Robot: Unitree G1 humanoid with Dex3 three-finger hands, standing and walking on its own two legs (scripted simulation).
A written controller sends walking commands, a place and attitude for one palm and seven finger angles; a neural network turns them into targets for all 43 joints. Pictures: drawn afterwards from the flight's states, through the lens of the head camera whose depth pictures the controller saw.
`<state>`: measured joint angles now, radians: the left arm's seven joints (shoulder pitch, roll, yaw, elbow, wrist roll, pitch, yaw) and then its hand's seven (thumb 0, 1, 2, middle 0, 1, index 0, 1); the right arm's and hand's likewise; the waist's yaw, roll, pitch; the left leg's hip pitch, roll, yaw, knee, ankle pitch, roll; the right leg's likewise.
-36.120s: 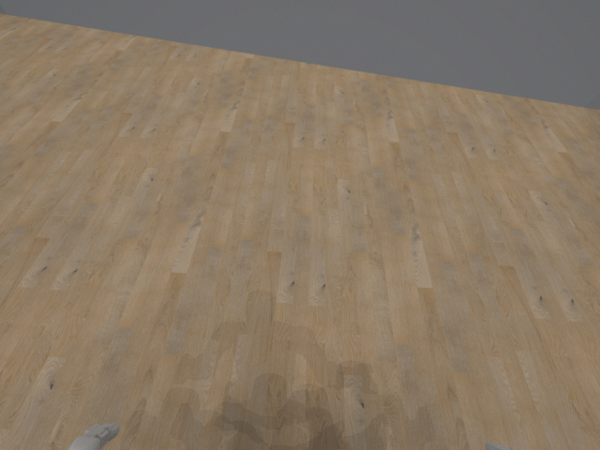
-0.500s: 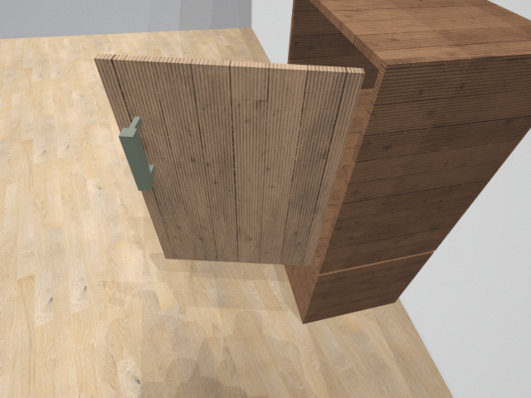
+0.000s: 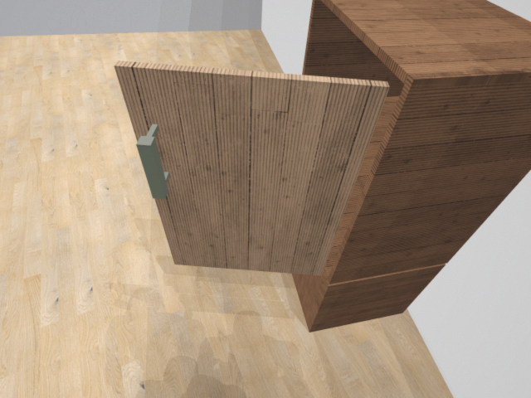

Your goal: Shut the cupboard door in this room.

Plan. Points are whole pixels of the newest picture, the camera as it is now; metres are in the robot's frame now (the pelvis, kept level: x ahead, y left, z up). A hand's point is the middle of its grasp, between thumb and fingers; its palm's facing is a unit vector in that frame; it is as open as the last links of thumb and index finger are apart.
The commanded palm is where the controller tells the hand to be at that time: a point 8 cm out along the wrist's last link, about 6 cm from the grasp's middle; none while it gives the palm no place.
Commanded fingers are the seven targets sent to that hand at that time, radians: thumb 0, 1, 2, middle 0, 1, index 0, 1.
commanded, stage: look again from close up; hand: left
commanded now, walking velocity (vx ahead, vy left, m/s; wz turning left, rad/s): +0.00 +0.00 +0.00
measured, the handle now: (157, 162) +0.49 +0.24 +0.07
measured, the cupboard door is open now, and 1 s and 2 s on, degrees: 75 75 75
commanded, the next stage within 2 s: raise the hand and make a fist in 0.22 s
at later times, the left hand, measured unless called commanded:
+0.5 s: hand (157, 312) +0.25 +0.19 -0.02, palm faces +0.21 -0.97 -0.11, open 7.2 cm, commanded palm +0.14 +0.23 -0.06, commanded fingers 0.00 0.90 0.90 -0.37 -0.48 -0.37 -0.48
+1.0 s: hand (178, 339) +0.21 +0.14 -0.01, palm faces -0.14 -0.99 -0.05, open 4.9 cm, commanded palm +0.16 +0.22 -0.01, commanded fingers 0.00 0.90 0.90 -0.82 -0.98 -0.82 -0.98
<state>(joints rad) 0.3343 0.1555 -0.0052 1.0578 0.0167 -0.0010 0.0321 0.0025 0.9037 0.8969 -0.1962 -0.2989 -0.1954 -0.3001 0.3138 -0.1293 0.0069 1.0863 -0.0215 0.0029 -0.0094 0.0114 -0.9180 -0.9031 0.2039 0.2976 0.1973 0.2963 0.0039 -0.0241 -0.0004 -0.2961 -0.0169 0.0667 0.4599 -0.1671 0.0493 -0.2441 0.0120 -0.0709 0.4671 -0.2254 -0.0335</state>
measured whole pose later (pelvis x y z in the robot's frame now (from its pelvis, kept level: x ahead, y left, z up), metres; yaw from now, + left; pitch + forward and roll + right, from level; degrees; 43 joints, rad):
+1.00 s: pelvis +0.00 -0.03 -0.09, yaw +2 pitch +12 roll -2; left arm 0.37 0.25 0.13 -0.09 -0.32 -0.40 -0.42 0.01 0.90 0.90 -0.64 -0.79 -0.64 -0.79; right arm 0.14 -0.19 0.02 0.55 0.05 -0.21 -0.06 0.01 -0.90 -0.90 0.21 0.30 0.20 0.30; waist 0.04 0.04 -0.11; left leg -0.91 0.03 -0.02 1.18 -0.48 0.00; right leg -0.81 0.03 -0.16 1.15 -0.56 -0.08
